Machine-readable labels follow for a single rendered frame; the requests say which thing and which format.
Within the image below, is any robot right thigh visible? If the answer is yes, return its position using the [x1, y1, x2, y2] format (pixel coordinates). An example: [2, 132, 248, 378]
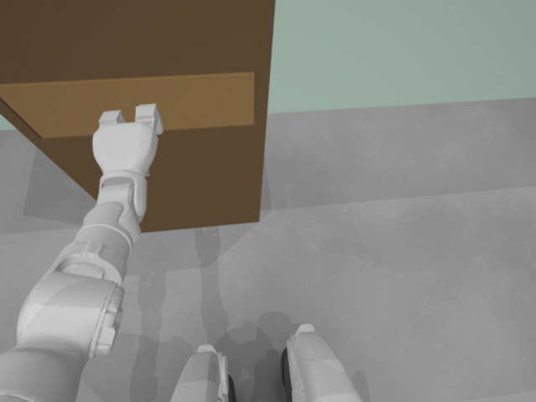
[286, 332, 363, 402]

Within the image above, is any left robot forearm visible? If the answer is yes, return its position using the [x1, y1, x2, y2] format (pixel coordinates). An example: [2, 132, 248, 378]
[17, 170, 147, 342]

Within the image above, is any drawer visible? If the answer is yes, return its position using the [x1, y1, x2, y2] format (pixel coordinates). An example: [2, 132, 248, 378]
[0, 72, 255, 138]

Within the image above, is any right robot shin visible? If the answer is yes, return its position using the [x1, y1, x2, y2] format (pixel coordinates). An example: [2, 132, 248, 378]
[289, 324, 326, 402]

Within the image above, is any left robot upper arm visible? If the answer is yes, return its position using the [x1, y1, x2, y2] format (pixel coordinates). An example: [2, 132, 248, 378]
[0, 271, 125, 402]

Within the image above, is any left robot hand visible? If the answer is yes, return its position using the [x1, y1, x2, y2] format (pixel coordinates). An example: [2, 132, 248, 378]
[93, 104, 163, 177]

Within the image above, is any cabinet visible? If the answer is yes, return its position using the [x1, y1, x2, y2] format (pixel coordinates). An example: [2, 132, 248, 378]
[0, 0, 276, 233]

